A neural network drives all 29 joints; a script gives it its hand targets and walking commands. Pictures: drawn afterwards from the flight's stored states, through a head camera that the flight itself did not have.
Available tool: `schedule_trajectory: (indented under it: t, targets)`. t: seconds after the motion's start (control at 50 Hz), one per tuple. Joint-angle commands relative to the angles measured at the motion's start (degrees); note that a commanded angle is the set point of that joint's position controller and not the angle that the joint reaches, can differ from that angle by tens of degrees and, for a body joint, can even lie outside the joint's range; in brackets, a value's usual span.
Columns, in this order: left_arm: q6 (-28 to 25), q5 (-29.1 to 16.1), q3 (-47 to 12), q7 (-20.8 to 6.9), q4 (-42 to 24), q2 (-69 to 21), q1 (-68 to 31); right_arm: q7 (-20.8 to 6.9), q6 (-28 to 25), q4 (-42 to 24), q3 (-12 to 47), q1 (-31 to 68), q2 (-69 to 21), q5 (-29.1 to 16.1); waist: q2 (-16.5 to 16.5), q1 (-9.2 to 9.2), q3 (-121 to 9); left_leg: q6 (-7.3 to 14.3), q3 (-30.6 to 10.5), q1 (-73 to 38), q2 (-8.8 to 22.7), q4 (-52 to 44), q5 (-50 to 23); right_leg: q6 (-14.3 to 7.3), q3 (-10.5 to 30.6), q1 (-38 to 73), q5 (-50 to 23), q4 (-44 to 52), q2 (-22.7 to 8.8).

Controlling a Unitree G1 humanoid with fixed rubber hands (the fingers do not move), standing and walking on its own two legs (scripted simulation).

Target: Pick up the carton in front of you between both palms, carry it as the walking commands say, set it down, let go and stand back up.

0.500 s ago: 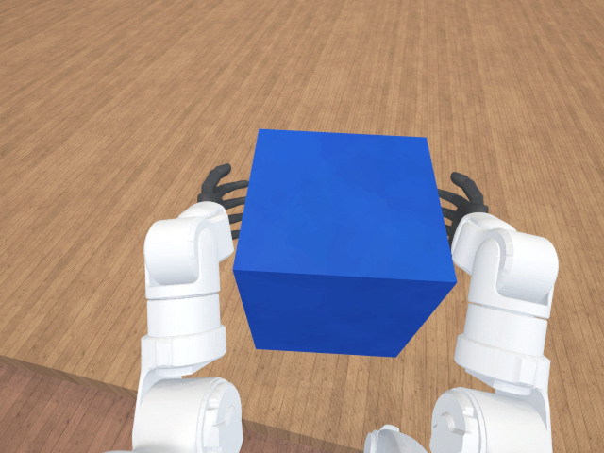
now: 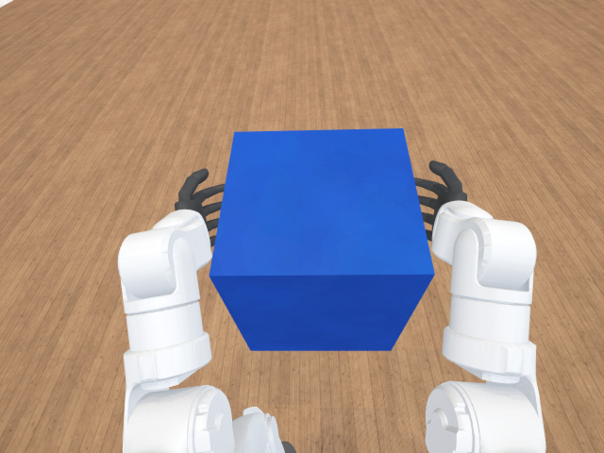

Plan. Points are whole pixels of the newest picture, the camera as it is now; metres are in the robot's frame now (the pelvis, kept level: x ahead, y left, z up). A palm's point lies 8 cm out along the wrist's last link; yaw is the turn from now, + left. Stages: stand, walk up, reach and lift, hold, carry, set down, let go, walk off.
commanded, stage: carry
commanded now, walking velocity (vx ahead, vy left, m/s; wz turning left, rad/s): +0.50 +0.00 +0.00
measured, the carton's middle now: (319, 250) +0.36 -0.03 +0.09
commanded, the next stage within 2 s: none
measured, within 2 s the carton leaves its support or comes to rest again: neither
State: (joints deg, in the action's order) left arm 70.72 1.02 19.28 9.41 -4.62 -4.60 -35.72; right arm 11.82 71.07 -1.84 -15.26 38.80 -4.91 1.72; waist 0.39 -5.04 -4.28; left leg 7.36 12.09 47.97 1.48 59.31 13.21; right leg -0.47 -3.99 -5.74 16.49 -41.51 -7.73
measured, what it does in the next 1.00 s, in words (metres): climbs: right foot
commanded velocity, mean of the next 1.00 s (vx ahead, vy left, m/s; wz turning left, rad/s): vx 0.50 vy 0.00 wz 0.00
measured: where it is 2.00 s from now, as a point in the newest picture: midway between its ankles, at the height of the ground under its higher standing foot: (302, 212)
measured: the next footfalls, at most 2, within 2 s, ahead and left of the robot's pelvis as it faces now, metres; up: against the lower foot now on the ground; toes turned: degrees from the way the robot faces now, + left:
right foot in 0.54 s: +0.44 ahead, -0.12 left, +0.00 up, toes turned -5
left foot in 1.06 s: +0.76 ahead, +0.08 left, +0.00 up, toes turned +10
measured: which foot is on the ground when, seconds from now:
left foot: down 0.00-0.54, up 0.56-1.00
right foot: up 0.00-0.52, down 0.54-1.00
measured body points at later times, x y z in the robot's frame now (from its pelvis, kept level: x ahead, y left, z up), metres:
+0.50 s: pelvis +0.26 -0.02 +0.10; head +0.24 -0.02 +0.55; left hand +0.61 +0.13 +0.27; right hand +0.61 -0.17 +0.27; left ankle +0.16 +0.08 -0.64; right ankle +0.39 -0.13 -0.61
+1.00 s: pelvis +0.54 -0.03 +0.10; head +0.56 -0.05 +0.55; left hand +0.86 +0.12 +0.20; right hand +0.87 -0.18 +0.20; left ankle +0.68 +0.10 -0.61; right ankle +0.40 -0.12 -0.64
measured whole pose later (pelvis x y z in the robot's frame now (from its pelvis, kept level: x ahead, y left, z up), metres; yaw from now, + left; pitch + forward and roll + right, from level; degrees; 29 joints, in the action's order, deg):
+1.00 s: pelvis +0.54 -0.03 +0.10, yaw +1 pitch +6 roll +1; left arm 63.0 3.9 12.8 7.5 -13.2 -9.5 -18.0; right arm 8.2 63.4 -12.1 -12.8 19.9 -9.3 3.2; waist 0.8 -0.5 -5.2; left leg -0.5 7.3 34.8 3.5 32.3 2.5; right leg -2.0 -6.6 0.3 19.0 -12.9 0.0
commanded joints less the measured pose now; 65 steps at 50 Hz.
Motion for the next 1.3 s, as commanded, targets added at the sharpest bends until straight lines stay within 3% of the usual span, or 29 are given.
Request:
schedule_trajectory:
  t: [0.0,0.04,0.06,0.1,0.16,0.24,0.32,0.44,0.48,0.5,0.52,0.54,0.56,0.6,0.64,0.7,0.8,0.92,0.96,1.0,1.02,1.04,1.06,1.08,1.1,1.12,1.14,1.18,1.28]
  targets:
    - [-1.1,-3.8,-27.7,-1.3,0.9,-40.8,-28.9,-4.9,-2.3,-5.1,37.1,38.4,-51.6,-17.8,6.3,0.61,-33.2,12.4,-49.4,-48.3,14.5,-33.7,0.9,-3.4,12.9,-32.7,-1.1,-61.4,10.5]
    - [-2.2,-4.4,-29.4,-1.9,-3.3,-44.4,-34.5,-6.6,-3.9,-9.1,39.9,44.1,-55.9,-21.3,2.0,2.88,-25.9,8.2,-41.1,-40.8,13.9,-31.1,1.7,-5.4,10.7,-36.8,0.8,-58.3,7.2]
    - [-2.6,-4.6,-31.1,-2.1,-3.3,-45.2,-34.7,-7.2,-4.1,-7.4,40.3,43.2,-57.0,-21.7,3.3,2.76,-24.3,7.3,-38.7,-38.7,14.4,-33.6,7.2,-5.4,9.5,-38.8,3.0,-58.1,6.2]
    - [-3.7,-5.7,-35.0,-2.1,-6.0,-45.8,-35.8,-7.6,-5.1,-7.6,40.4,40.9,-56.6,-21.5,4.3,1.64,-25.1,7.4,-35.4,-45.9,13.9,-34.0,0.7,-5.3,8.2,-42.4,3.4,-52.7,6.5]
    - [-4.6,-7.3,-37.8,-2.3,-7.0,-45.6,-30.5,-6.8,-5.5,-8.6,38.9,32.7,-52.1,-18.2,0.8,0.98,-25.9,8.2,-31.3,-52.1,15.4,-34.8,-4.6,-4.5,6.1,-44.3,10.5,-37.7,5.7]
    - [-3.9,-9.0,-40.4,-2.0,-7.8,-44.7,-29.8,-5.8,-4.5,-9.2,36.1,27.1,-45.9,-14.2,6.2,0.59,-23.6,7.7,-23.2,-54.4,13.9,-37.5,-12.3,-3.0,3.6,-46.7,-1.6,-24.0,3.7]
    - [-2.5,-9.9,-39.4,-0.9,-7.6,-41.3,-30.2,-4.7,-2.9,-8.5,34.0,26.0,-41.0,-12.7,8.6,1.45,-20.1,5.1,-15.6,-50.0,10.8,-40.2,-15.8,-1.6,0.0,-38.4,-7.8,-9.0,4.1]
    - [0.2,-8.6,-33.5,0.6,-2.1,-36.3,-29.8,-2.7,-0.6,-3.7,29.3,25.7,-35.2,-10.1,9.1,2.22,-13.4,1.6,-12.0,-46.8,10.3,-39.1,-19.2,-2.3,-4.6,-27.3,-9.9,8.2,6.9]
    - [0.7,-8.5,-31.7,0.6,0.4,-36.2,-30.1,-2.1,-0.2,-2.2,28.6,27.6,-35.5,-9.8,7.1,5.68,-15.7,-1.0,-8.5,-44.1,9.3,-28.2,-28.8,-3.1,-7.0,-14.8,-9.9,15.0,9.6]
    - [0.8,-7.9,-30.3,0.7,2.8,-35.9,-29.1,-1.9,0.1,-0.5,28.4,27.1,-36.0,-9.4,2.4,7.22,-20.3,-3.6,-5.9,-38.5,7.1,-18.3,-24.6,-3.6,-4.4,-2.1,-8.4,15.4,7.3]
    - [0.7,-7.4,-29.4,0.8,3.8,-35.1,-28.7,-1.8,0.3,-0.2,28.3,27.8,-36.6,-9.5,-7.8,7.51,-23.5,-7.2,-3.9,-26.4,3.7,-4.7,-8.5,-6.4,14.9,8.8,-4.0,17.5,-5.3]
    - [0.5,-7.1,-28.3,1.0,5.4,-34.6,-28.6,-1.7,0.5,0.3,28.5,28.8,-37.7,-9.6,-18.1,6.70,-21.2,-8.6,-5.7,-10.8,-3.0,5.3,14.9,-10.2,35.5,15.3,-9.6,22.5,-14.8]
    - [0.2,-7.3,-29.3,0.7,3.8,-37.5,-29.8,-1.8,0.3,0.3,28.2,29.5,-40.1,-9.8,-16.8,7.74,-21.7,-7.2,-10.4,-2.9,-2.7,10.9,15.5,-13.5,38.1,18.3,-5.8,23.2,-13.9]
    - [-1.2,-9.5,-31.4,-0.9,1.6,-43.7,-33.6,-2.8,-1.0,-1.3,30.7,34.0,-46.5,-11.5,-8.2,6.48,-20.7,-5.8,-12.7,-3.1,1.6,12.6,9.7,-11.2,29.2,11.1,-6.6,23.9,-11.9]
    - [-3.4,-11.5,-34.7,-2.8,-1.3,-49.4,-36.8,-3.8,-3.3,-3.5,33.1,35.7,-51.6,-12.2,-5.0,5.25,-21.8,-6.1,-13.0,-7.0,3.8,7.6,4.1,-8.1,20.2,7.7,-7.1,25.5,-9.4]
    - [-6.0,-11.4,-37.9,-4.2,-2.7,-51.4,-33.7,-4.5,-5.9,-2.5,35.9,30.8,-54.6,-11.3,-6.8,4.75,-22.1,-7.3,-11.1,-6.8,3.4,2.7,-0.3,-8.3,14.6,9.6,-8.7,27.9,-7.8]
    - [-8.0,-9.7,-40.2,-4.7,-5.2,-49.3,-24.5,-5.3,-8.2,-4.9,39.1,22.6,-53.3,-11.2,-6.9,5.27,-19.8,-8.7,-8.2,-3.3,3.4,-10.4,-5.5,-7.9,7.8,17.2,-24.4,28.0,-6.1]
    - [-7.7,-9.2,-43.4,-5.6,-10.9,-48.6,-11.3,-6.8,-7.7,-10.8,42.7,9.8,-53.1,-11.1,-8.7,6.96,-15.6,-8.0,-2.7,-7.1,0.4,-27.6,-11.6,-6.4,2.3,22.6,-41.5,25.6,-3.7]
    - [-7.1,-9.7,-45.1,-6.2,-13.3,-50.0,-7.2,-7.4,-6.9,-13.2,44.2,5.2,-53.4,-11.3,-8.8,7.27,-13.6,-7.2,0.0,-11.7,-1.3,-33.5,-12.7,-5.4,0.4,21.7,-49.0,23.8,-3.0]
    - [-6.2,-11.0,-46.7,-7.0,-15.3,-51.5,-2.1,-8.0,-6.1,-17.0,45.2,0.5,-52.9,-11.8,-9.6,6.71,-16.4,-5.9,3.2,-26.5,-4.1,-39.0,-14.9,-3.3,-2.6,17.4,-57.0,15.1,-2.2]
    - [-5.8,-11.5,-47.5,-7.2,-16.4,-51.5,-0.7,-8.2,-5.8,-18.0,45.3,-2.7,-52.7,-11.6,-8.2,5.10,-20.7,-4.9,2.7,-41.8,-3.0,-39.1,-15.9,-1.5,-4.7,9.4,-52.2,6.5,-1.2]
    - [-5.2,-12.4,-48.5,-7.4,-18.2,-51.2,0.2,-8.4,-5.5,-19.6,44.5,-6.1,-52.1,-11.3,-2.5,3.66,-26.3,-2.3,-7.2,-59.4,6.1,-35.7,-14.9,0.5,-4.0,-4.7,-34.9,-5.1,-0.7]
    - [-4.6,-13.3,-49.6,-7.8,-19.6,-51.8,1.5,-8.4,-5.4,-20.9,43.8,-8.4,-50.7,-10.7,11.1,4.58,-29.2,2.4,-29.8,-69.9,20.3,-35.2,-20.1,1.8,-2.2,-21.6,-0.9,-17.2,5.3]
    - [-4.3,-14.9,-51.5,-8.3,-22.9,-52.3,0.4,-8.5,-5.7,-20.6,43.8,-9.6,-52.2,-11.1,16.8,3.44,-27.6,9.4,-38.3,-76.2,23.2,-39.7,-23.3,1.3,0.2,-35.6,12.2,-29.9,10.7]
    - [-4.5,-15.9,-52.9,-8.7,-24.3,-53.8,0.7,-8.8,-6.0,-22.6,44.6,-11.5,-54.5,-11.5,11.9,3.46,-27.0,8.0,-35.6,-72.7,21.9,-40.0,-24.8,0.2,4.0,-37.9,11.7,-33.5,6.8]
    - [-5.0,-16.3,-53.4,-9.1,-25.3,-55.0,2.3,-9.3,-6.3,-25.2,45.5,-12.1,-55.9,-11.9,4.9,3.54,-25.1,5.5,-29.8,-67.2,20.6,-40.7,-25.2,-0.2,5.8,-36.5,8.4,-30.6,3.8]
    - [-5.5,-16.5,-53.8,-9.5,-26.3,-56.2,3.8,-9.9,-6.6,-26.5,46.1,-12.2,-57.0,-12.2,1.4,3.72,-23.0,3.6,-25.9,-61.5,19.7,-42.5,-22.1,0.3,5.7,-34.6,4.7,-26.7,1.8]
    - [-6.1,-15.5,-54.5,-9.8,-27.7,-58.0,6.9,-11.1,-6.9,-28.7,47.3,-13.0,-58.7,-13.7,2.9,4.06,-20.2,0.7,-20.4,-54.5,17.4,-46.2,-18.0,0.9,3.9,-30.8,1.1,-19.5,0.9]
    - [-5.7,-12.1,-53.8,-8.6,-30.0,-53.6,15.2,-12.8,-5.6,-33.2,49.6,-17.1,-52.0,-16.2,7.8,4.45,-12.6,0.0,-11.2,-49.2,13.3,-50.3,-15.4,2.6,-1.5,-31.7,-7.1,-4.4,1.9]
